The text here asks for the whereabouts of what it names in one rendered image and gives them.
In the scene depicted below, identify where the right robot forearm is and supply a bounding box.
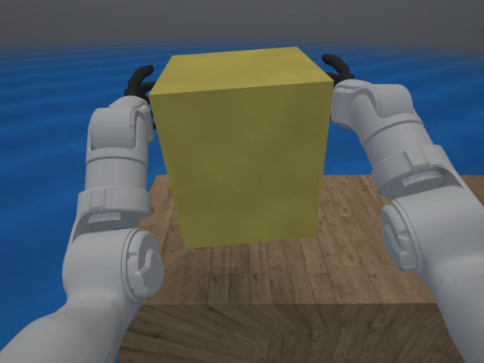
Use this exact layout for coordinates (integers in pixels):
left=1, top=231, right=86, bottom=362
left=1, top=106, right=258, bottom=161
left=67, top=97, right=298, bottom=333
left=330, top=79, right=484, bottom=214

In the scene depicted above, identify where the robot left upper arm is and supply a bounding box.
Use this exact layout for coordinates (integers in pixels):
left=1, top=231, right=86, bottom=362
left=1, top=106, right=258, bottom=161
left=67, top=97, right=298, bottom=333
left=0, top=228, right=165, bottom=363

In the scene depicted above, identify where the left robot hand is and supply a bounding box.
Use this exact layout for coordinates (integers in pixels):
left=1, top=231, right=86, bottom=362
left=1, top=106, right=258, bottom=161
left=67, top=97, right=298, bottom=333
left=124, top=65, right=157, bottom=130

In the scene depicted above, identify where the left robot forearm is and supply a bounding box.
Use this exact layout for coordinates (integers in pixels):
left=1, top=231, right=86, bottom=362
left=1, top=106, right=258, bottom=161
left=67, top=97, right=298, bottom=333
left=62, top=96, right=154, bottom=292

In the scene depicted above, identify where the robot right upper arm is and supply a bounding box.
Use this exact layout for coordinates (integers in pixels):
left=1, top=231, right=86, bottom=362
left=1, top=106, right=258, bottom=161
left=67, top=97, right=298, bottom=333
left=380, top=185, right=484, bottom=363

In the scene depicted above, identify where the pedestal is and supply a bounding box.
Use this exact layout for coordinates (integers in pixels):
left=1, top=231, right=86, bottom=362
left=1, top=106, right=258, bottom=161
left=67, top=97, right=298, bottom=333
left=117, top=175, right=484, bottom=363

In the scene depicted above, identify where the carton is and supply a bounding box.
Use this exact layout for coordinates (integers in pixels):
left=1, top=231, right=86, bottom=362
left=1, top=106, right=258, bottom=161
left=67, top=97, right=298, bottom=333
left=148, top=47, right=334, bottom=249

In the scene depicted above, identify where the right robot hand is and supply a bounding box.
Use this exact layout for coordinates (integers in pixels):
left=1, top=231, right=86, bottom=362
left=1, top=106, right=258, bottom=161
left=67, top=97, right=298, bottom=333
left=322, top=54, right=355, bottom=120

